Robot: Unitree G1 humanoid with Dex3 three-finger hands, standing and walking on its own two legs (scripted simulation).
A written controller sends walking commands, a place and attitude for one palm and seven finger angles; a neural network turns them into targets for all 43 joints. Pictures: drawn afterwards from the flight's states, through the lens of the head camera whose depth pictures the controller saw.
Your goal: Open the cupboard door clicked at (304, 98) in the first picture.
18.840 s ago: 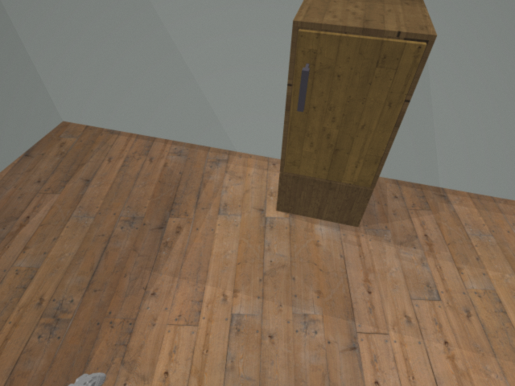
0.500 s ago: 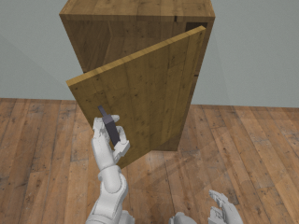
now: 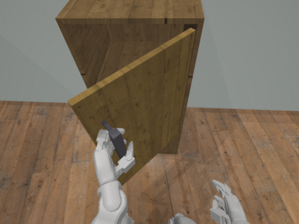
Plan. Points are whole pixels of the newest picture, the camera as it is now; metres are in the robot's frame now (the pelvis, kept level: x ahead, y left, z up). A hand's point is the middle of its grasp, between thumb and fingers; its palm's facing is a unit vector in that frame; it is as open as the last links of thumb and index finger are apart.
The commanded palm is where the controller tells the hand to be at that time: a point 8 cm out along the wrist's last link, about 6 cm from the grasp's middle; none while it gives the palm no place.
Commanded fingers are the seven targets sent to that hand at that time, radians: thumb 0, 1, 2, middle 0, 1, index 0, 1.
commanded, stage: open thumb and fingers to let go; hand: left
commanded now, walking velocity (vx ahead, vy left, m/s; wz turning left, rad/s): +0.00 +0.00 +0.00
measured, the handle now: (115, 141) +0.33 +0.11 +0.03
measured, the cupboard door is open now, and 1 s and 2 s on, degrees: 47 51 51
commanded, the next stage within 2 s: slide the hand sideways off the handle in 0.60 s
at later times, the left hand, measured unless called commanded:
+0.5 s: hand (125, 158) +0.28 +0.07 +0.04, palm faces +0.28 -0.96 -0.04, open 14.5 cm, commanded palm +0.24 +0.11 +0.03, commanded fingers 0.00 -0.50 0.30 -0.17 -0.45 -0.17 -0.45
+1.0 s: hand (127, 174) +0.24 +0.06 +0.04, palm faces -0.16 -0.99 +0.06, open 16.4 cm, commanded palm +0.22 +0.12 +0.03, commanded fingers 0.00 -0.50 0.30 -0.15 -0.30 -0.15 -0.30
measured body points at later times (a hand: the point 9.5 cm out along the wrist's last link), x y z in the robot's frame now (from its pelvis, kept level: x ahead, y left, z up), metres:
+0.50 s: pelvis -0.01 +0.02 +0.00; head +0.05 +0.01 +0.44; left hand +0.26 +0.12 +0.04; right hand +0.15 -0.20 -0.11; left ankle +0.01 +0.17 -0.66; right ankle +0.01 -0.04 -0.66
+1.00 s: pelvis -0.02 +0.05 -0.01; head +0.04 +0.03 +0.44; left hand +0.24 +0.12 +0.04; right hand +0.15 -0.18 -0.10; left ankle +0.01 +0.17 -0.66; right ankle +0.01 -0.04 -0.66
